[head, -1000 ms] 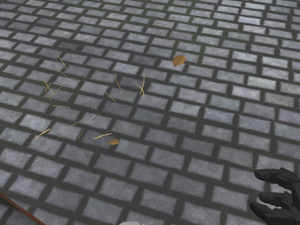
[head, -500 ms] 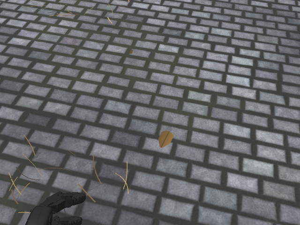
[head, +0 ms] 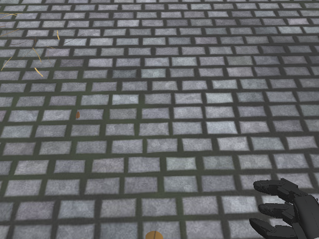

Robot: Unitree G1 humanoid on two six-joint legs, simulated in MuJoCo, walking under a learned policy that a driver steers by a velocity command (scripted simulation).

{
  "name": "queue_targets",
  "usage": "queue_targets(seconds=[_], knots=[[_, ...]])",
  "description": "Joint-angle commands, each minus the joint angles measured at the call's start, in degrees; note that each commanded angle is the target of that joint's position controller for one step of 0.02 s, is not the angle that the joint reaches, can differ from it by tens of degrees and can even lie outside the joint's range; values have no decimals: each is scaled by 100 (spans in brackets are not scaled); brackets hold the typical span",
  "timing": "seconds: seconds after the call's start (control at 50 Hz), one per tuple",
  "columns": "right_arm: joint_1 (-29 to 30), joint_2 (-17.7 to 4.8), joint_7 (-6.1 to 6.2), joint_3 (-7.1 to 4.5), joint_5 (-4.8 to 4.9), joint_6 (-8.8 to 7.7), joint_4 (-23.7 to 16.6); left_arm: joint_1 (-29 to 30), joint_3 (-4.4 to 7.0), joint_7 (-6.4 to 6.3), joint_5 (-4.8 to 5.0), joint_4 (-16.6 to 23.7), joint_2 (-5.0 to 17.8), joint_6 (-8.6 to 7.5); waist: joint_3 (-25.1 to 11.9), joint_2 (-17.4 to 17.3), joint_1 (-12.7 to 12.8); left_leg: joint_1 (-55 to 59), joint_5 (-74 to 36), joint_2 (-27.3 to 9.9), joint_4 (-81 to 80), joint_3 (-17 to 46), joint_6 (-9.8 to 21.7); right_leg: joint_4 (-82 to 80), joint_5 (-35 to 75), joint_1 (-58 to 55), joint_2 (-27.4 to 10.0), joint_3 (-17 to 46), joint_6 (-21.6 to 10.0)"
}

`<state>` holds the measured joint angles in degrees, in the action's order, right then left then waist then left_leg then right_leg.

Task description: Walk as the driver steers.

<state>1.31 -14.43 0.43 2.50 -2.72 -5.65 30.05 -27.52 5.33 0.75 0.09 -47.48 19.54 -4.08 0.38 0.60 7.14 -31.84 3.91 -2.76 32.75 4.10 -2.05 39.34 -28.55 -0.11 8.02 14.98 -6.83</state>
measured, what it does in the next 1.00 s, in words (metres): walks ahead, turning right: right foot, then left foot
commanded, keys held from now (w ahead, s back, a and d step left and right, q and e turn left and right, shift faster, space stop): w+e+shift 0.56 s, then w+shift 0.40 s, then shift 0.04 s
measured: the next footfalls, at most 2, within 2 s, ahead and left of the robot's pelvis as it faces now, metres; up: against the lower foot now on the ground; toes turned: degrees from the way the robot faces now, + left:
right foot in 0.44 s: +0.54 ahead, -0.11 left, +0.00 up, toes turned -27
left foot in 0.84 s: +1.00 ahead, -0.18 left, +0.00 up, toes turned -40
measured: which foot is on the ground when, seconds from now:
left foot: down 0.00-0.42, up 0.44-0.82, down 0.84-1.00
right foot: up 0.00-0.42, down 0.44-0.86, up 0.88-1.00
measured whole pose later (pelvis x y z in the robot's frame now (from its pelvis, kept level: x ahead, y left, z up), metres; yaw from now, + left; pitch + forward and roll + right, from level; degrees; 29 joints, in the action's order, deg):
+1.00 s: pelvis +0.88 -0.22 +0.02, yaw -43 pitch +0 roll +1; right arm -19.5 -16.7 -0.6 -2.9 -2.4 -4.1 45.0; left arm -14.5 1.8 1.5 -2.0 -43.6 18.5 -3.5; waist 0.8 2.3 -1.0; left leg -15.8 14.0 1.7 29.4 -3.7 1.7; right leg 73.2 -17.4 25.6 2.8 4.2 -6.1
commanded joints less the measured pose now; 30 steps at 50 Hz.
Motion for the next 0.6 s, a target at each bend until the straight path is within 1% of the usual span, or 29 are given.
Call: queue_targets(seconds=[0.02,0.04,0.06,0.08,0.1,0.12,0.14,0.16,0.18,0.22,0.24,0.26,0.28,0.3,0.32,0.34,0.36,0.38,0.4,0.42,0.44,0.46,0.48,0.5,0.52,0.54,0.56,0.58,0.6], knots=[[-2885,-2047,154,-818,-173,41,412,297,-160,-33,160,1174,-13,-135,-2631,-2460,-1205,5684,3550,-2622,-1616,4995,966,4408,105,4327,-96,-662,16],[-2183,-1390,120,-742,-127,74,292,719,-142,-81,-10,1000,279,-9,-1614,-1400,-1160,4869,4206,-2309,-1712,4253,1026,4572,759,4772,-605,-877,13],[-1917,-910,86,-629,-65,87,340,1108,-131,-18,-126,1002,336,63,-881,-730,-1170,4075,3478,-1990,-1623,3070,946,4245,1141,4759,-844,-1025,50],[-1998,-790,71,-597,-74,94,504,1445,-124,74,-183,1032,285,130,-492,-340,-1170,3564,2466,-1707,-1668,2238,824,4039,1196,4643,-990,-1075,97],[-2116,-766,90,-579,-40,54,690,1493,-150,174,-219,1171,164,205,-322,-566,-1020,3142,2027,-1610,-1772,1758,827,3931,1175,4569,-1129,-1048,151],[-2199,-671,63,-562,23,-2,877,1601,-190,242,-225,1261,51,298,-97,-734,-912,2835,1601,-1534,-1892,1316,767,3842,1157,4557,-1284,-1043,193],[-2272,-533,16,-530,92,-61,1030,1764,-223,291,-224,1380,-35,378,16,-739,-828,2763,1064,-1487,-1962,916,699,3786,1186,4676,-1355,-1052,203],[-2385,-455,-27,-516,137,-94,1148,1913,-261,317,-219,1465,-113,418,51,-613,-807,2764,500,-1404,-2023,463,626,3710,1293,4756,-1388,-1110,200],[-2303,-587,-41,-543,143,-140,1184,2070,-302,346,-241,1639,-113,441,95,-753,-710,2617,79,-1467,-2145,220,655,3537,1564,4770,-1421,-1144,217],[-2055,-633,-41,-552,124,-196,1264,2398,-325,380,-237,1796,-24,465,310,-656,-560,2408,-531,-1206,-2388,-657,515,2987,2198,4652,-1389,-1299,220],[-2006,-702,-40,-565,111,-203,1299,2522,-339,409,-210,1834,15,469,388,-571,-533,2372,-635,-1069,-2489,-1010,460,2500,2507,4481,-1339,-1458,199],[-2112,-701,-33,-562,121,-203,1390,2765,-354,446,-213,1861,49,470,551,-359,-598,2370,-1003,-887,-2591,-1374,401,1994,2732,4284,-1241,-1747,133],[-2140,-858,-24,-596,109,-202,1423,2958,-394,493,-205,1932,1,469,685,-375,-600,2348,-1163,-914,-2728,-1595,382,1410,2902,3995,-1214,-1914,43],[-2293,-929,-12,-611,124,-191,1501,3129,-407,527,-205,1924,-6,449,759,-257,-671,2509,-1958,-842,-2664,-1835,300,972,2947,3732,-1062,-2223,-78],[-2521,-1041,8,-628,116,-173,1555,3185,-405,524,-193,1886,6,429,670,-256,-717,2812,-3508,-816,-2380,-1968,239,741,2853,3409,-786,-2547,-194],[-2686,-1197,46,-662,113,-122,1572,3072,-395,498,-190,1829,46,413,516,-396,-639,3163,-4907,-870,-1949,-2023,194,625,2654,3154,-567,-2711,-289],[-2719,-1390,105,-709,110,-57,1550,2782,-360,465,-192,1747,137,400,238,-580,-410,3455,-5945,-1010,-1383,-2007,163,518,2401,2807,-395,-2744,-397],[-2708,-1514,153,-736,94,14,1461,2220,-306,422,-150,1528,225,388,-155,-587,-174,3554,-7140,-1119,-403,-2025,157,648,2101,2260,-139,-2781,-505],[-2483,-1735,174,-800,73,98,1362,1279,-218,368,-201,1335,368,327,-430,-795,331,3192,-7069,-1367,843,-1859,226,324,1853,1303,-118,-2464,-705],[-2219,-1692,136,-813,25,176,1257,24,-17,225,-167,900,666,265,-969,-649,876,2363,-5835,-1268,2593,-1790,279,-155,1960,-351,-94,-2002,-877],[-2309,-971,2,-672,-56,192,1204,242,132,49,-89,756,1030,298,-745,419,324,698,603,-315,4632,-1687,228,-125,1501,-1207,-800,-917,-989],[-2298,-878,-18,-619,87,129,440,586,327,25,-179,991,1821,471,-1452,1547,-141,-1509,2563,558,6501,-963,-75,-1162,1482,-2632,-1967,2365,-2157],[-1700,-1112,-18,-592,64,-38,231,339,359,-24,-149,1121,1683,501,-1587,360,122,-2041,2007,209,6310,-6,4,-2016,922,-2560,-2130,3040,-2105],[-1520,-1067,-27,-537,86,-137,233,455,308,-72,-100,967,1444,458,-785,-93,-101,-2006,1729,-3,5694,60,46,-2398,988,-1700,-2084,2803,-1914],[-1539,-1030,-9,-512,49,-145,324,617,233,-97,-104,875,1160,383,-160,-547,-467,-1644,1642,-216,5027,18,33,-2511,1470,-678,-1862,2309,-1670],[-1607,-958,1,-489,-53,-57,342,785,167,-127,-76,871,1003,289,52,-636,-728,-1204,1790,-330,4651,70,-43,-2504,1944,119,-1607,1858,-1579],[-1750,-938,6,-477,-135,83,396,915,94,-133,-78,878,836,199,172,-602,-942,-835,1970,-410,4330,77,-131,-2484,2401,739,-1438,1552,-1594],[-1792,-880,-1,-470,-154,211,414,955,30,-121,-76,844,695,120,183,-564,-1060,-610,2160,-511,3918,36,-205,-2587,2308,1214,-1358,1297,-1562],[-1655,-752,-29,-442,-183,295,440,1051,-12,-93,-52,813,584,51,231,-668,-1075,-422,2007,-568,3494,-125,-214,-2739,2063,1582,-1047,818,-1381]])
